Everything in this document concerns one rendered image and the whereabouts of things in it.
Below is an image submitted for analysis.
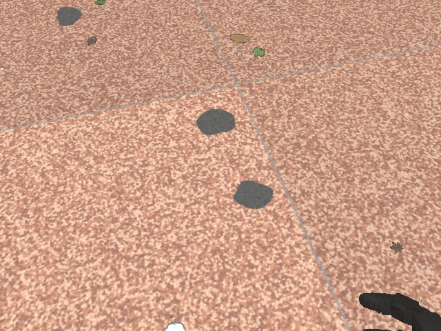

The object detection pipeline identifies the robot right hand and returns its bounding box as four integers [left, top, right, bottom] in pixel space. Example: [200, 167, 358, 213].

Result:
[359, 292, 441, 331]

